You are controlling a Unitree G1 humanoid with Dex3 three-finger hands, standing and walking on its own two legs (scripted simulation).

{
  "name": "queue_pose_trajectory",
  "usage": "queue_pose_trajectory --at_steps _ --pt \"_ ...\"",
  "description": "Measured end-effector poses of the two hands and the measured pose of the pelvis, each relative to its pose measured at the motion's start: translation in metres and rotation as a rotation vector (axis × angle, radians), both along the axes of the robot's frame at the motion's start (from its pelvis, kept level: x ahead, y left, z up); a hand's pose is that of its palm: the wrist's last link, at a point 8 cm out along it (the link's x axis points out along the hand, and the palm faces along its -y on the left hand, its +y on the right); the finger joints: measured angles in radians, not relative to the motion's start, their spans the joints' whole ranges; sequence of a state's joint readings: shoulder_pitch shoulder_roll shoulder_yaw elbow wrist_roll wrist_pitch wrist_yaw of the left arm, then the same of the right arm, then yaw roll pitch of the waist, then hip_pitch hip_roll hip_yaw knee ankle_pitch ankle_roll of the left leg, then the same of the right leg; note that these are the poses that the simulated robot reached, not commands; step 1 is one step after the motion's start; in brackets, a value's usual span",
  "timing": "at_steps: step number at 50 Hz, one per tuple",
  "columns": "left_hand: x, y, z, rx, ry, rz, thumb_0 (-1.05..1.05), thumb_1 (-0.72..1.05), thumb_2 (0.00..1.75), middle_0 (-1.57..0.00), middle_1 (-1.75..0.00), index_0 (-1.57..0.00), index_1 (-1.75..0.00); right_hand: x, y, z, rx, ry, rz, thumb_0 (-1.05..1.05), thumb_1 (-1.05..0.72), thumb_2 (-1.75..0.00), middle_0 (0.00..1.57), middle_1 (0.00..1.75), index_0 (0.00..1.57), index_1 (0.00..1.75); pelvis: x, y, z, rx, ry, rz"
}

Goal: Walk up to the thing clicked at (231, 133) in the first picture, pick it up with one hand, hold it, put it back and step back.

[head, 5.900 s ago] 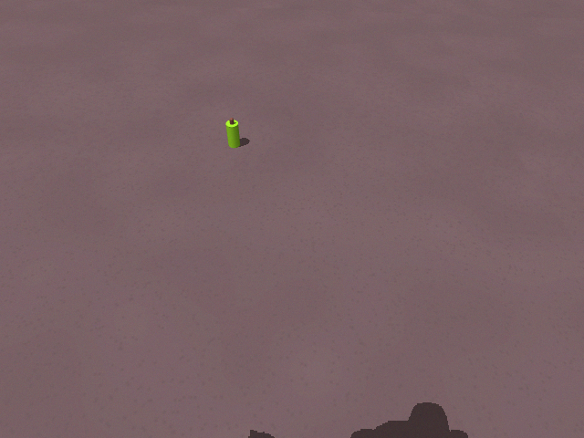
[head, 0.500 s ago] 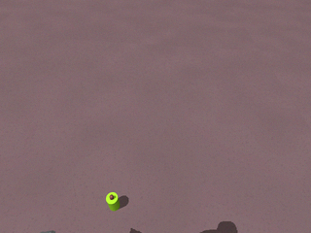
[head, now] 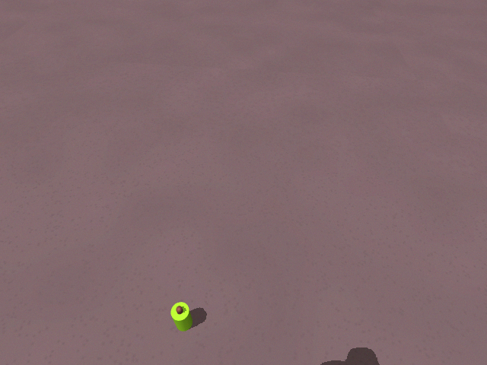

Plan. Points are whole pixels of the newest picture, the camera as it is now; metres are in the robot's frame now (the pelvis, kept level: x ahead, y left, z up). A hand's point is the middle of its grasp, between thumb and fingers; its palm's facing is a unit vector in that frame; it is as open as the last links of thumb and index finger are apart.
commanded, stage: walk up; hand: left
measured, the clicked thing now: (181, 315) +0.40 +0.21 -0.69
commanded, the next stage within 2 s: stand in 0.44 s
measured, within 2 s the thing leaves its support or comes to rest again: neither
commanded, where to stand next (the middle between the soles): +0.06 +0.00 m, yaw +0 degrees
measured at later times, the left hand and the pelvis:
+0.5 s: hand out of the picture +0.08 +0.25 -0.15, palm faces +0.00 -0.94 -0.34, open 7.4 cm; pelvis +0.00 +0.00 +0.00, yaw +0 degrees
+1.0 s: hand out of the picture +0.06 +0.25 -0.15, palm faces -0.03 -0.94 -0.33, open 7.4 cm; pelvis -0.01 -0.01 +0.01, yaw +0 degrees
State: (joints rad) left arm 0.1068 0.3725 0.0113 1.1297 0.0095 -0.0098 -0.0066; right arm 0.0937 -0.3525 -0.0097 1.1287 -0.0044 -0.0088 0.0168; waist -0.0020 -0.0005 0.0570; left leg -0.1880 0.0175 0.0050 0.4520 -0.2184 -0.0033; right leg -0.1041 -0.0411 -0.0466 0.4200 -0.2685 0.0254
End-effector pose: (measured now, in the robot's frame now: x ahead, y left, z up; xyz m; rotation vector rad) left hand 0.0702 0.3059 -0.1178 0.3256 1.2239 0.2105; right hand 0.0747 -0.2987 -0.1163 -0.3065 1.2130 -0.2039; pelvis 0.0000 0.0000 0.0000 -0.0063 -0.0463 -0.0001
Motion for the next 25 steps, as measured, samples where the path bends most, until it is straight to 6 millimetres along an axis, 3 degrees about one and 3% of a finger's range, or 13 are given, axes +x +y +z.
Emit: queue_pose_trajectory --at_steps 25 --pt "0.005 -0.007 0.001 -0.012 -0.007 0.011 0.01 0.91 0.89 -0.21 -0.3 -0.2 -0.3 0.011 0.0 0.004 -0.005 -0.008 0.008 0.0 -0.9 -0.9 0.21 0.3 0.21 0.3 0.003 -0.002 0.003 0.003 0.003 0.007"
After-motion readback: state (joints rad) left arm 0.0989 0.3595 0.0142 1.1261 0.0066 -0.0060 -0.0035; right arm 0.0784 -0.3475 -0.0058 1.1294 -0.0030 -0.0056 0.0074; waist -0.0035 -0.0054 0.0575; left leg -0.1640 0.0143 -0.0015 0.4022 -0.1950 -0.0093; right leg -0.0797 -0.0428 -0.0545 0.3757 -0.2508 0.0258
